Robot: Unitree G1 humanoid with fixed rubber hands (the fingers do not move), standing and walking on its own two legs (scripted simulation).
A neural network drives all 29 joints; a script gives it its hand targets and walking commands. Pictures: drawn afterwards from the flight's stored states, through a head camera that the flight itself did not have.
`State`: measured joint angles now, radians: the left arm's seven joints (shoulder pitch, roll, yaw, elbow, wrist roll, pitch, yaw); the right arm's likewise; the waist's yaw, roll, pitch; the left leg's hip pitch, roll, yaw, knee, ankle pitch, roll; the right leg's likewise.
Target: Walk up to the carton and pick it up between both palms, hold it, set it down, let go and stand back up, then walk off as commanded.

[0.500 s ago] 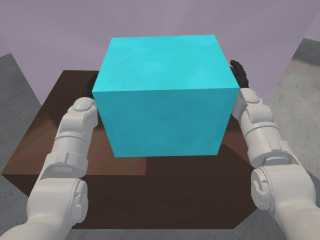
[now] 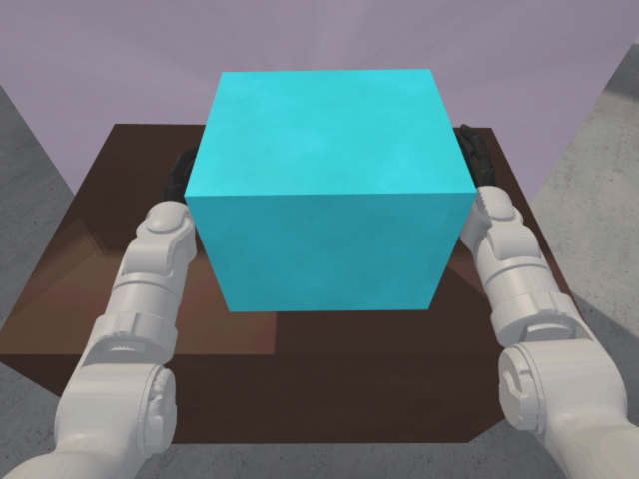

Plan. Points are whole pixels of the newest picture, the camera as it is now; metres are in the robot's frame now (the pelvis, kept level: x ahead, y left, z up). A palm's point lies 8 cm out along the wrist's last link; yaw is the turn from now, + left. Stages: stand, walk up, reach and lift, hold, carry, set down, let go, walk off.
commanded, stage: set down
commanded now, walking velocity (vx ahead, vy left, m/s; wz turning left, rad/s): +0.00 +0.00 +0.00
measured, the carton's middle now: (327, 193) +0.47 +0.01 +0.09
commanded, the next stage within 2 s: none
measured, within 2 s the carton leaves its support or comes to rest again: rests again in 1.34 s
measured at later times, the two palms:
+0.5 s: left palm (185, 226) +0.41 +0.20 +0.08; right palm (466, 200) +0.44 -0.17 +0.11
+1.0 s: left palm (192, 231) +0.43 +0.20 +0.05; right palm (455, 202) +0.46 -0.17 +0.08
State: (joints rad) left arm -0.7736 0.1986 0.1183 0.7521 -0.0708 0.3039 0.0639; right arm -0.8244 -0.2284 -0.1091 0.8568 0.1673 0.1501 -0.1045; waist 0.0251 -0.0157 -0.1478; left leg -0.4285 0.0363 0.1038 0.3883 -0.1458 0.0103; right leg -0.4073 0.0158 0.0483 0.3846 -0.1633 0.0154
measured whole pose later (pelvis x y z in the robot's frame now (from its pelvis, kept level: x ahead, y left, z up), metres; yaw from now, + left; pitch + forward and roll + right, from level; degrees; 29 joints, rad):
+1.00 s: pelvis +0.03 +0.00 +0.00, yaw +0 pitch +13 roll +0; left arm -0.77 0.19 0.12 1.11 -0.07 -0.10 0.05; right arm -0.80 -0.17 -0.16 1.02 0.06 -0.08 -0.08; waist 0.03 -0.02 -0.12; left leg -0.43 0.04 0.10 0.39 -0.18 0.00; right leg -0.41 0.02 0.05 0.38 -0.20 0.01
